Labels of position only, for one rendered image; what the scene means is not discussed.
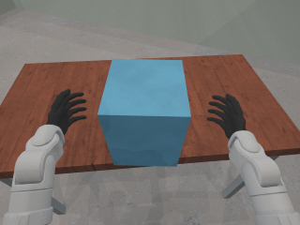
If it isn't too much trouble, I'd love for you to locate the left robot hand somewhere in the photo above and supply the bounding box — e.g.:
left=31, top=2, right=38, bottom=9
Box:
left=46, top=89, right=87, bottom=135

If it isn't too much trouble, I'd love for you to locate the right robot hand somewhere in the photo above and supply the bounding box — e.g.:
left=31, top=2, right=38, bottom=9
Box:
left=206, top=94, right=247, bottom=139

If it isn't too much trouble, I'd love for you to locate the table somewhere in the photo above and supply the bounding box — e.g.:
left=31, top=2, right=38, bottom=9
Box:
left=0, top=54, right=300, bottom=215

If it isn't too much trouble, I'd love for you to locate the right robot forearm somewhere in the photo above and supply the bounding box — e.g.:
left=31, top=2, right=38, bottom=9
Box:
left=228, top=130, right=300, bottom=225

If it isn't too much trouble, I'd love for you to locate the left robot forearm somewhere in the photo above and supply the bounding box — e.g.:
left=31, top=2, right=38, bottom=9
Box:
left=2, top=125, right=65, bottom=225

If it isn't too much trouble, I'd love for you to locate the carton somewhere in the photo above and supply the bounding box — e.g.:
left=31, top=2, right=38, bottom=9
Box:
left=97, top=58, right=191, bottom=167

